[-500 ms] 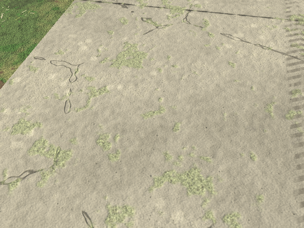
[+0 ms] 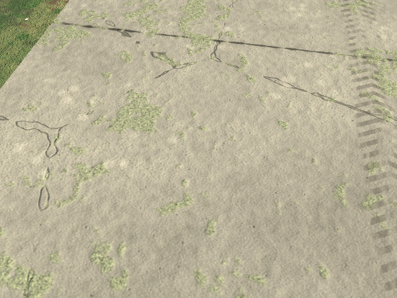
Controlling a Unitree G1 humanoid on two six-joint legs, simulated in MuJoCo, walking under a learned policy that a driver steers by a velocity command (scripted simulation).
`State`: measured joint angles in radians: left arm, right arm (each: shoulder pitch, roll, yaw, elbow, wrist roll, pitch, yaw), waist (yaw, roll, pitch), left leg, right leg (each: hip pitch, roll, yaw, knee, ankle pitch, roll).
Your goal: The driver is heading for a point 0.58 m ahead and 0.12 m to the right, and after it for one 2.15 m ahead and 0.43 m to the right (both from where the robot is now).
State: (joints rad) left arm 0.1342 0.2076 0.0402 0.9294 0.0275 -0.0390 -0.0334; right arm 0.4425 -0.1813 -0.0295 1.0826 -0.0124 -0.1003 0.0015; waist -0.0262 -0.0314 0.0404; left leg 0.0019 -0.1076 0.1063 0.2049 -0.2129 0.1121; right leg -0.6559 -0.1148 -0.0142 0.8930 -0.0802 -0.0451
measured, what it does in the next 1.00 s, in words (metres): walks ahead, turning right: right foot, then left foot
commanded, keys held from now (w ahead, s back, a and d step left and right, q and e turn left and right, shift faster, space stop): w+e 0.48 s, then w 0.52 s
